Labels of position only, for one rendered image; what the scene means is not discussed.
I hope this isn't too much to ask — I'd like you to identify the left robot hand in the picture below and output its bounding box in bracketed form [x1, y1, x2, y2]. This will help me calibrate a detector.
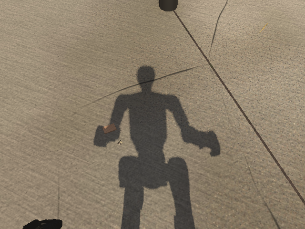
[23, 219, 63, 229]

